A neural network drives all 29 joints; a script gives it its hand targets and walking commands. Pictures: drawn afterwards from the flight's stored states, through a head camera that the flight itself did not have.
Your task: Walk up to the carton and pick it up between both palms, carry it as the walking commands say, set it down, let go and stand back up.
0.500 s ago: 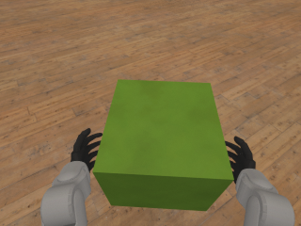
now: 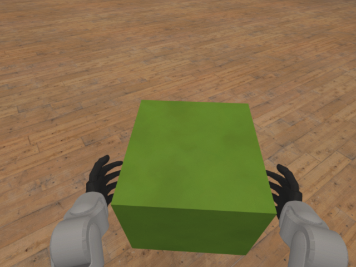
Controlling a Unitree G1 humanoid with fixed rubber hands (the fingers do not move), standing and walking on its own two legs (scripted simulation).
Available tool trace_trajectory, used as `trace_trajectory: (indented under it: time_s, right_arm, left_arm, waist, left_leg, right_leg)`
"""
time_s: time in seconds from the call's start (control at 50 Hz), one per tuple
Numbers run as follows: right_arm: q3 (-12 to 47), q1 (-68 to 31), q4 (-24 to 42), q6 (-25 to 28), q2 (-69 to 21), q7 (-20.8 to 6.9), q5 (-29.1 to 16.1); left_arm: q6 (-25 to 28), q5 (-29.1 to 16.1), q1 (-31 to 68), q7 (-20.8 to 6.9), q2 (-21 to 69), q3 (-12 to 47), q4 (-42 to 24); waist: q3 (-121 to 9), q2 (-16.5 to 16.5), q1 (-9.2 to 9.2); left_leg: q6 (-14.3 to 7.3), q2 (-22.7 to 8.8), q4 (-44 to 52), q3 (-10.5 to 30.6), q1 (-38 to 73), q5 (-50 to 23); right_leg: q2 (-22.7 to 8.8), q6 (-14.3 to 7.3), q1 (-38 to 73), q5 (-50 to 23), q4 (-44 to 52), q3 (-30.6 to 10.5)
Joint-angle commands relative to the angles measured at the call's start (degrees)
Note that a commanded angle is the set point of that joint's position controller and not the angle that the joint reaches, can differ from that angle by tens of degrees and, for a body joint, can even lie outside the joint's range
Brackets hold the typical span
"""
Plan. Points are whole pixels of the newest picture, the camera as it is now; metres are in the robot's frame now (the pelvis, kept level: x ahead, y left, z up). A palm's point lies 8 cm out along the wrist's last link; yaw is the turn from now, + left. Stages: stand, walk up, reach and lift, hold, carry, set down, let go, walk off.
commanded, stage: carry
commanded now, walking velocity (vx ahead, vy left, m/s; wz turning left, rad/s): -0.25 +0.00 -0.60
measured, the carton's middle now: (191, 174) +0.34 +0.00 +0.04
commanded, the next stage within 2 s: hold in 1.70 s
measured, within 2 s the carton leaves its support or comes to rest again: neither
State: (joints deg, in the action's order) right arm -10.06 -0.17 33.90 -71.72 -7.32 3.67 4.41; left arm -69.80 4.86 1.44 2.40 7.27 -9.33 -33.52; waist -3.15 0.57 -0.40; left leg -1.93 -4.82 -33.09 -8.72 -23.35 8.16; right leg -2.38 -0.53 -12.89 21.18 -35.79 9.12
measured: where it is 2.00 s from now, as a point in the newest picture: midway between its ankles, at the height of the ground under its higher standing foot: outside the picture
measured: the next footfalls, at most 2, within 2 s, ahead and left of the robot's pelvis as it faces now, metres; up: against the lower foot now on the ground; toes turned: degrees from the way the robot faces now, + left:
left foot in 0.42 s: -0.08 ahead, +0.11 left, +0.00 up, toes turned -3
right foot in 0.86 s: -0.07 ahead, -0.07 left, +0.00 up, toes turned +1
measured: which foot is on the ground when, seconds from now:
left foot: down 0.00-0.22, up 0.24-0.40, down 0.42-1.00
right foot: down 0.00-0.44, up 0.46-0.84, down 0.86-1.00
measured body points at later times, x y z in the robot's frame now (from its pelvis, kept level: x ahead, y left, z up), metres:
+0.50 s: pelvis -0.09 +0.04 +0.00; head -0.08 +0.06 +0.45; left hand +0.17 +0.20 +0.07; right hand +0.14 -0.16 +0.08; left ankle -0.10 +0.10 -0.73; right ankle -0.04 -0.10 -0.70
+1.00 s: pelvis -0.14 +0.02 +0.00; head -0.14 +0.01 +0.45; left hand +0.14 +0.15 +0.10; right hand +0.07 -0.20 +0.08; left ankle -0.12 +0.11 -0.72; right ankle -0.11 -0.08 -0.72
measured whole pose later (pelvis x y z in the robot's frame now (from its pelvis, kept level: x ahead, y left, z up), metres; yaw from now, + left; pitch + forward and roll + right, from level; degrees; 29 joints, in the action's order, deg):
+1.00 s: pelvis -0.14 +0.02 +0.00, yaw -10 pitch +1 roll +1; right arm -10.0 -0.2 32.7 -70.1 -7.3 3.1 5.2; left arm -68.8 4.9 1.6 3.6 7.3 -8.6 -32.8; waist -1.6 -0.9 -0.4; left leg -2.8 -4.3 -37.0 -15.2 -17.7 20.6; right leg -1.9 -2.3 -22.3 15.5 -37.1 5.9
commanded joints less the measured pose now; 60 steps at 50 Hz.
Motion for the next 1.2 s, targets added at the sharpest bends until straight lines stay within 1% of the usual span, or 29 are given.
trace_trajectory:
  time_s: [0.0,0.08,0.12,0.16,0.2,0.22,0.26,0.32,0.36,0.38,0.4,0.42,0.44,0.46,0.5,0.54,0.56,0.6,0.66,0.74,0.78,0.8,0.82,0.84,0.86,0.9,0.96,1.1,1.18]
  right_arm:
    - [44.3,-23.3,2.8,0.8,-41.3,-8.0,-17.5]
    - [42.9,-22.5,0.5,0.2,-40.5,-8.6,-17.2]
    - [43.0,-23.7,1.1,0.3,-40.9,-8.9,-17.7]
    - [43.1,-23.7,1.4,0.5,-41.6,-9.1,-17.9]
    - [43.7,-23.4,1.8,1.0,-42.3,-9.3,-17.7]
    - [44.5,-26.2,4.1,1.5,-42.4,-9.1,-17.9]
    - [45.2,-26.8,3.7,2.0,-43.8,-9.0,-18.3]
    - [45.3,-28.8,3.6,2.3,-44.6,-9.1,-19.4]
    - [45.2,-27.2,4.2,2.4,-44.7,-8.9,-20.1]
    - [45.6,-28.2,5.6,2.5,-44.7,-9.0,-20.6]
    - [44.8,-27.1,4.9,2.7,-44.5,-9.1,-20.5]
    - [44.4,-26.0,4.4,3.0,-44.0,-9.3,-20.5]
    - [44.0,-24.0,3.9,3.4,-44.8,-9.6,-20.2]
    - [44.7,-23.6,5.8,3.9,-45.6,-10.0,-20.4]
    - [44.3,-24.8,7.5,4.7,-45.4,-10.6,-20.2]
    - [43.8,-24.8,6.3,4.5,-45.4,-10.6,-20.2]
    - [43.3,-24.6,5.5,4.5,-44.6,-10.5,-20.1]
    - [42.5,-23.2,4.9,4.1,-42.8,-10.1,-19.5]
    - [42.3,-23.4,5.1,4.2,-42.3,-9.5,-19.1]
    - [43.7,-24.9,7.6,4.0,-41.9,-9.0,-19.3]
    - [44.5,-24.7,7.2,3.8,-41.8,-8.5,-19.2]
    - [44.5,-25.8,8.1,3.7,-41.3,-8.2,-19.1]
    - [44.6,-25.0,7.9,3.4,-40.3,-8.0,-19.0]
    - [44.9,-24.6,7.4,3.5,-40.1,-7.8,-18.5]
    - [45.6,-25.8,7.3,3.5,-41.3,-7.8,-18.4]
    - [47.0,-27.0,8.4,3.4,-42.2,-7.7,-18.6]
    - [47.3,-29.1,6.6,3.1,-43.7,-7.9,-19.1]
    - [45.7,-29.7,5.6,2.2,-41.1,-7.4,-18.7]
    - [45.0,-29.7,4.2,1.8,-41.2,-7.4,-18.7]
  left_arm:
    - [-2.0,-20.8,24.6,-6.8,40.6,45.3,-4.4]
    - [-2.6,-20.3,25.4,-6.7,40.4,45.7,-4.1]
    - [-2.5,-20.2,25.7,-6.8,41.2,45.9,-4.3]
    - [-2.2,-20.2,26.1,-6.7,41.9,46.1,-4.4]
    - [-1.8,-20.1,25.7,-7.0,42.4,45.8,-4.4]
    - [-1.7,-20.0,25.2,-7.4,42.7,45.4,-4.7]
    - [-1.2,-19.8,24.8,-7.8,43.1,45.2,-4.6]
    - [-0.5,-19.6,25.0,-7.8,45.4,45.5,-3.4]
    - [-0.1,-19.6,23.3,-7.5,45.3,45.6,-3.4]
    - [0.0,-19.7,22.7,-7.2,45.4,46.0,-3.8]
    - [0.2,-20.3,23.8,-7.1,45.1,47.0,-5.3]
    - [0.2,-20.8,24.3,-7.0,45.7,48.0,-6.9]
    - [0.6,-21.2,26.2,-6.8,46.3,48.5,-7.8]
    - [1.2,-21.7,26.5,-6.9,47.7,49.2,-8.2]
    - [2.0,-22.2,28.2,-7.1,49.0,50.7,-9.3]
    - [1.7,-22.1,27.6,-6.6,49.1,50.2,-8.1]
    - [1.5,-21.8,26.8,-6.3,48.5,50.3,-7.7]
    - [1.1,-21.4,25.5,-5.8,46.6,50.1,-7.8]
    - [0.7,-20.8,24.7,-5.7,45.6,49.3,-6.6]
    - [0.6,-20.2,23.1,-6.1,44.6,47.0,-5.6]
    - [0.7,-20.2,22.7,-6.2,44.2,46.2,-5.6]
    - [0.6,-20.5,22.3,-6.4,44.6,45.8,-4.8]
    - [0.8,-20.0,21.0,-6.5,43.2,44.6,-3.4]
    - [1.2,-19.8,21.5,-6.7,42.1,44.4,-3.2]
    - [1.3,-19.8,22.5,-6.9,42.9,44.6,-2.7]
    - [1.4,-19.9,22.3,-7.4,42.9,44.3,-3.2]
    - [1.1,-19.7,23.6,-7.7,43.5,43.8,-2.4]
    - [0.4,-19.1,23.2,-7.4,41.4,42.6,-0.9]
    - [0.1,-19.4,25.3,-7.1,41.1,43.0,-1.9]
  waist:
    - [-1.5,-5.3,-0.11]
    - [0.6,-9.6,-0.55]
    - [-0.9,-10.0,-1.09]
    - [-1.5,-4.2,-1.24]
    - [-3.2,8.8,-0.79]
    - [-4.1,10.2,-0.91]
    - [-4.5,9.2,0.06]
    - [-6.6,7.6,-0.10]
    - [-11.5,7.7,-0.19]
    - [-13.8,6.3,0.11]
    - [-15.3,-1.3,0.86]
    - [-14.0,-18.9,0.93]
    - [-11.9,-20.6,0.85]
    - [-10.9,-14.0,0.83]
    - [-10.3,-7.2,0.20]
    - [-12.0,-9.0,0.03]
    - [-12.3,-12.4,0.06]
    - [-13.2,-12.5,0.48]
    - [-13.5,-11.9,0.62]
    - [-14.4,-11.9,0.37]
    - [-15.8,-10.4,-0.56]
    - [-17.5,-8.8,-1.14]
    - [-19.9,-4.0,-0.65]
    - [-20.0,3.0,0.31]
    - [-19.2,7.5,0.73]
    - [-16.9,10.8,0.23]
    - [-14.5,6.5,0.30]
    - [-10.9,2.6,-0.22]
    - [-10.0,1.1,-0.32]
  left_leg:
    - [-0.1,-12.6,4.4,4.1,7.7,8.0]
    - [1.4,-12.8,10.1,5.6,2.9,28.3]
    - [2.2,-12.1,9.1,4.4,0.1,31.7]
    - [3.1,-8.1,3.3,0.7,-1.9,31.6]
    - [3.4,0.7,-21.8,-3.0,6.8,20.8]
    - [3.2,2.3,-31.0,1.2,6.4,20.2]
    - [3.0,3.2,-38.9,5.3,4.4,21.0]
    - [1.2,1.5,-17.4,5.1,2.8,18.4]
    - [1.5,2.5,-0.7,2.2,7.5,16.9]
    - [1.4,1.4,7.4,2.4,14.3,13.8]
    - [-0.6,-5.7,13.3,10.4,22.4,11.9]
    - [-5.3,-21.3,15.0,24.0,26.4,-13.6]
    - [-9.9,-27.5,14.4,23.2,21.8,-27.6]
    - [-8.7,-23.2,11.9,16.2,20.8,-35.2]
    - [-4.5,-16.6,12.1,9.0,19.2,-29.8]
    - [-3.4,-12.6,8.7,4.4,22.9,-40.0]
    - [-3.0,-12.1,8.0,3.7,24.7,-42.9]
    - [-2.4,-12.5,7.1,4.8,27.5,-44.7]
    - [-3.8,-13.4,7.5,6.3,25.5,-39.5]
    - [-6.1,-13.6,7.6,5.7,16.9,-25.2]
    - [-5.7,-12.6,4.6,3.9,15.1,-20.5]
    - [-4.2,-11.4,2.4,2.3,13.9,-16.5]
    - [-2.0,-8.4,-1.1,0.6,12.2,-9.8]
    - [0.1,-4.7,-2.5,-0.1,9.1,4.6]
    - [0.7,-1.7,-1.1,1.0,7.6,15.5]
    - [0.4,-0.1,-0.2,2.0,8.4,18.8]
    - [0.3,-1.6,2.0,2.2,12.4,11.5]
    - [-1.3,-4.6,8.8,3.8,9.4,18.1]
    - [-1.4,-5.5,10.1,4.2,8.2,18.4]
  right_leg:
    - [-5.2,-1.2,-20.3,1.6,6.5,-10.5]
    - [-3.6,-1.7,-21.5,8.2,5.5,-10.6]
    - [-3.2,-2.3,-18.8,8.1,5.0,-10.8]
    - [-4.9,-3.5,-18.1,11.8,10.9,-14.0]
    - [-13.5,-6.4,-26.8,13.3,25.9,-25.2]
    - [-16.7,-7.8,-28.3,12.3,28.9,-29.1]
    - [-17.1,-7.1,-27.7,12.7,28.7,-25.8]
    - [-12.4,-2.7,-15.0,0.4,19.6,-16.9]
    - [-10.7,-2.8,-7.9,-11.5,13.6,-17.0]
    - [-9.8,-2.2,-9.2,-15.5,10.2,-16.1]
    - [-7.3,-0.1,-15.4,-14.1,2.7,-13.0]
    - [-0.6,3.1,-25.7,2.2,-8.8,-5.5]
    - [1.1,2.8,-28.0,13.9,-21.5,-3.7]
    - [-0.3,2.0,-26.9,10.7,-27.1,-6.5]
    - [-1.2,3.5,-24.4,2.9,-30.6,-5.9]
    - [-0.7,3.8,-23.9,0.8,-29.3,-3.6]
    - [-0.2,3.6,-24.2,1.8,-27.7,-3.1]
    - [0.6,3.6,-23.6,3.0,-24.7,-2.9]
    - [1.0,3.0,-20.3,3.1,-18.3,-2.0]
    - [0.8,1.7,-10.1,1.4,-8.5,-0.8]
    - [1.0,0.6,-5.4,-3.1,1.1,0.2]
    - [-1.0,0.0,-0.9,-10.4,8.4,-1.1]
    - [-6.3,-1.6,3.2,-23.9,9.4,-6.6]
    - [-12.5,-3.6,4.3,-32.3,10.9,-14.6]
    - [-14.2,-5.2,3.6,-34.2,11.5,-18.0]
    - [-13.8,-5.3,-0.9,-24.6,14.5,-17.4]
    - [-10.2,-3.6,-6.1,-17.5,15.3,-14.9]
    - [-6.4,-1.6,-9.1,-3.9,13.5,-10.8]
    - [-5.7,-1.6,-9.4,-4.6,12.2,-9.8]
